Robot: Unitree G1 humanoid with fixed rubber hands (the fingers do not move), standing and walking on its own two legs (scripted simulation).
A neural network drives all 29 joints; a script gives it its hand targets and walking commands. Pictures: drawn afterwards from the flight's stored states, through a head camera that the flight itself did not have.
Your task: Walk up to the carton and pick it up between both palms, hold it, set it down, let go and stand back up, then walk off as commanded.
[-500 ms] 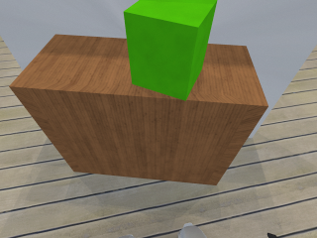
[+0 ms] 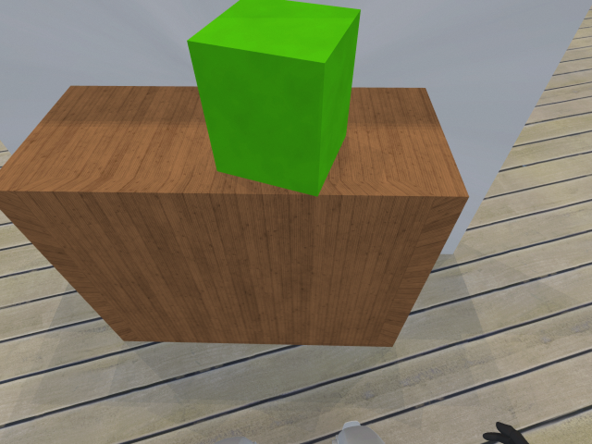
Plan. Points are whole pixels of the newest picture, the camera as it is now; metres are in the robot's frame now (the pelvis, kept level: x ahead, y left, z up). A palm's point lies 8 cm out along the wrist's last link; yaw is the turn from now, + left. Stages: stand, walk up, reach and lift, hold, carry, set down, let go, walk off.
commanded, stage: walk up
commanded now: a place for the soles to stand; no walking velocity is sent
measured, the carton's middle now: (282, 97) +0.68 +0.03 +0.12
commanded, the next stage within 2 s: none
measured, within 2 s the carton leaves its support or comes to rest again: neither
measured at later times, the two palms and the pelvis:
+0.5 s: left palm out of the picture +0.12 +0.28 -0.08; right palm out of the picture +0.11 -0.33 -0.10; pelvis +0.03 -0.02 +0.00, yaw -2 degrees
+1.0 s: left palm out of the picture +0.15 +0.28 -0.08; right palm out of the picture +0.14 -0.33 -0.09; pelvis +0.05 -0.02 +0.01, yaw -4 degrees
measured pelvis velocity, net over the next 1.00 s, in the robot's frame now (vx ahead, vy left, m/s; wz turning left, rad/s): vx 0.05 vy -0.02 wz -0.07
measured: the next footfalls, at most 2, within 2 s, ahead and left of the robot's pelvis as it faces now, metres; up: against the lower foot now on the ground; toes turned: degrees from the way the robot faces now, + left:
right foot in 0.44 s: +0.16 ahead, -0.16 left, +0.00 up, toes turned +5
right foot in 1.32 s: +0.13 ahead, -0.18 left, +0.00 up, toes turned +3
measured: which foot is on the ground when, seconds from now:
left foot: down 0.00-1.00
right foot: down 0.00-0.08, up 0.10-0.42, down 0.44-1.00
